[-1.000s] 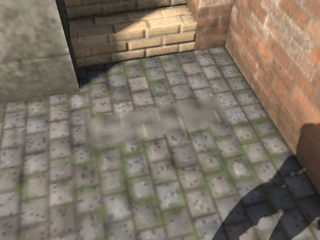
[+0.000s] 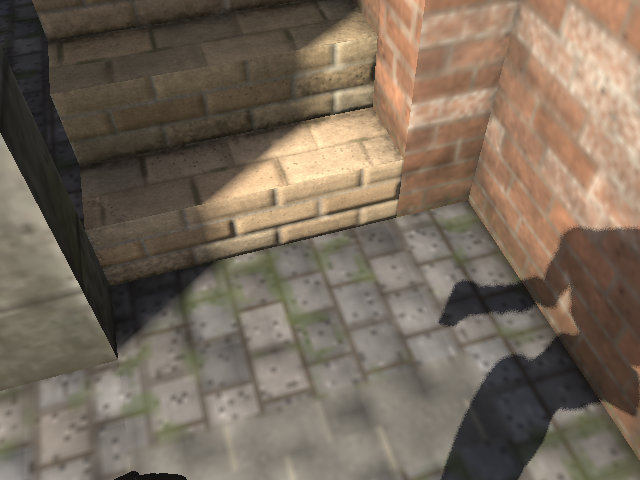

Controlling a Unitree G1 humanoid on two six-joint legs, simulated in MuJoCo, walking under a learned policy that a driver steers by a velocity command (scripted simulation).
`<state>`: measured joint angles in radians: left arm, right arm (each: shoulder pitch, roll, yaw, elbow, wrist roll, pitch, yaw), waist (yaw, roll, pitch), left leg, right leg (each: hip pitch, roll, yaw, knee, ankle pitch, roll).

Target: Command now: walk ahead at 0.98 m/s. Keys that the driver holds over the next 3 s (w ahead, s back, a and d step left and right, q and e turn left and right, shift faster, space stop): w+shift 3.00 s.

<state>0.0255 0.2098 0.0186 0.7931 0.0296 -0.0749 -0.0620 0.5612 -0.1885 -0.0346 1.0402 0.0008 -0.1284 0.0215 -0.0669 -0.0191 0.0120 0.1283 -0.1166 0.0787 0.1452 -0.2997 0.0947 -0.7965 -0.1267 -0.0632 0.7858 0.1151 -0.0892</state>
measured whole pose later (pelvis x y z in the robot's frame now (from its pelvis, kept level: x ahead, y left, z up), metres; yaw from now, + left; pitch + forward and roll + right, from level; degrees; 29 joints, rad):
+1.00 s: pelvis +0.75 -0.02 +0.00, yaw +1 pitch +0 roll +1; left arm 0.15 0.17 -0.02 0.95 0.04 -0.05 0.02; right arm 0.26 -0.24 -0.01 0.99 -0.01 -0.08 0.01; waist -0.03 -0.02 -0.01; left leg -0.30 0.00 0.06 0.48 -0.18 0.01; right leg -0.32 -0.03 0.02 0.48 -0.17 0.00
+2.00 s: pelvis +0.77 +0.07 +0.01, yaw +1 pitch +0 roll +1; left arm 0.13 0.22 0.00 1.09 0.04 -0.07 0.04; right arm 0.17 -0.22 -0.04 1.05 0.00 0.01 -0.03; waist 0.04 0.00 -0.01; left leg -0.18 -0.08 0.00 0.38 -0.21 0.06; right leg -0.21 -0.07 0.03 0.42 -0.22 0.06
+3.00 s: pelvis +0.79 +0.06 +0.01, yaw +2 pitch +1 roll +1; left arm 0.16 0.24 0.01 1.10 0.04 -0.08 0.04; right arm 0.17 -0.25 -0.05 1.07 0.00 0.00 -0.04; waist 0.04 0.00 -0.01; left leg -0.16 -0.07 -0.02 0.36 -0.23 0.05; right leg -0.18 -0.07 0.01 0.39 -0.24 0.05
